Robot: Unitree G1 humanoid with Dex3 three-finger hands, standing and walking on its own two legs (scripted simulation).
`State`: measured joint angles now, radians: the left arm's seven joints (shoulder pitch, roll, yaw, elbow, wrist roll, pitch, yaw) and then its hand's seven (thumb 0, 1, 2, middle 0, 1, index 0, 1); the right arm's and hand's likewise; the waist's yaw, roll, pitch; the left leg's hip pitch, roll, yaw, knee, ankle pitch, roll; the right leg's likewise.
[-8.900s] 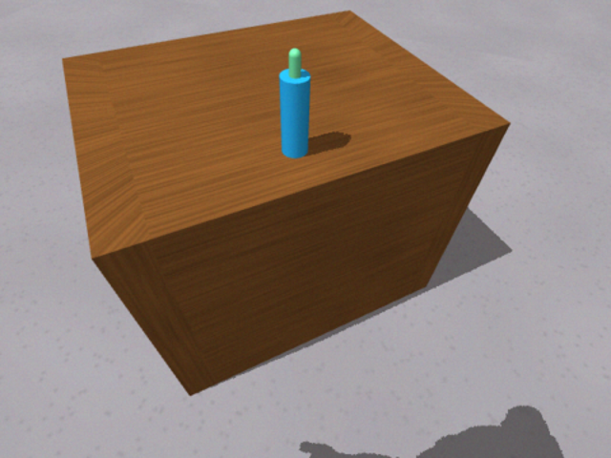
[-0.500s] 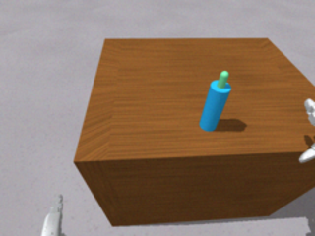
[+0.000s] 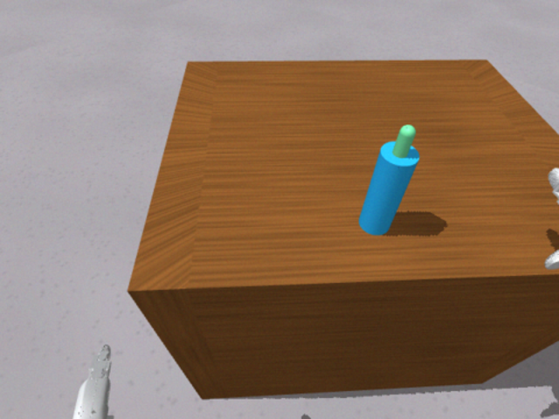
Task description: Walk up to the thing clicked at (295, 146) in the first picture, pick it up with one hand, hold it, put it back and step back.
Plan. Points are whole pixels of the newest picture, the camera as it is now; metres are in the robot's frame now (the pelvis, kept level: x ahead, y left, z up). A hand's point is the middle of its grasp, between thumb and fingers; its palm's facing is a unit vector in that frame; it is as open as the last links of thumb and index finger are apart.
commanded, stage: go down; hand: right
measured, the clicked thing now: (389, 181) +0.45 -0.17 +0.09
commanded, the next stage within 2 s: approach in 1.60 s
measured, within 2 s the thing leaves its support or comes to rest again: neither
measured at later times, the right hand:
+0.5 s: hand out of the picture +0.36 -0.36 +0.16, palm faces +0.10 +1.00 +0.02, open 17.2 cm
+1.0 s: hand out of the picture +0.38 -0.37 +0.16, palm faces +0.10 +1.00 +0.02, open 17.3 cm
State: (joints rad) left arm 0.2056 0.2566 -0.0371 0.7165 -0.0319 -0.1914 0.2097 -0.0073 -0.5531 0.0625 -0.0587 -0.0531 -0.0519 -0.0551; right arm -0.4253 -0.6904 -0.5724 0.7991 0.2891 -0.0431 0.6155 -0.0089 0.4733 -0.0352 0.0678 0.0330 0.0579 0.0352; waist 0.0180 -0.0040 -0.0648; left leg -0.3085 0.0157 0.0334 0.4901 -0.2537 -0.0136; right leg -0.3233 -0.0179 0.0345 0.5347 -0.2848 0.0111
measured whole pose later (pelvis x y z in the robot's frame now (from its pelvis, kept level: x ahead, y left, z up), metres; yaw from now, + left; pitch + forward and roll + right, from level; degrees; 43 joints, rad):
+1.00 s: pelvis +0.00 -0.01 -0.01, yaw +1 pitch +9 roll +2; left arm 0.22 0.25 -0.06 0.66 -0.02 -0.22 0.19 -0.01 -0.55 0.06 -0.06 -0.05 -0.05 -0.05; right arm -0.63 -0.83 -0.58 1.04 0.23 -0.08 0.63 -0.01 0.48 -0.04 0.07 0.04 0.06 0.04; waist 0.07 0.01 -0.09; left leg -0.45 0.00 0.03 0.56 -0.27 -0.02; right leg -0.48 -0.03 0.03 0.66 -0.33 0.00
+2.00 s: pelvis -0.01 -0.01 -0.01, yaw +0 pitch +10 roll +2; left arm 0.23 0.25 -0.06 0.62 -0.01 -0.23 0.18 -0.01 -0.53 0.04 -0.06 -0.05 -0.06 -0.05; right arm -0.67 -0.79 -0.49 1.07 0.24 -0.09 0.61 -0.01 0.51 -0.03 0.06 0.03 0.05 0.03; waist 0.07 0.01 -0.09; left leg -0.49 0.01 0.03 0.61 -0.29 -0.02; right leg -0.52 -0.02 0.04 0.68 -0.34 0.01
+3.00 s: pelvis -0.03 +0.00 -0.04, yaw +2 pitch +13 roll +1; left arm 0.36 0.23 0.05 0.25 -0.01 -0.09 0.03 -0.01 -0.56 0.07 -0.06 -0.05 -0.05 -0.05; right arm -0.68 -0.36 -0.35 0.90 0.12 -0.24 0.14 -0.01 0.60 -0.02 0.06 0.03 0.06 0.03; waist 0.12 0.02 -0.12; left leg -0.72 0.00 0.00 0.87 -0.37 -0.01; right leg -0.71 -0.04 0.01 0.90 -0.41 0.02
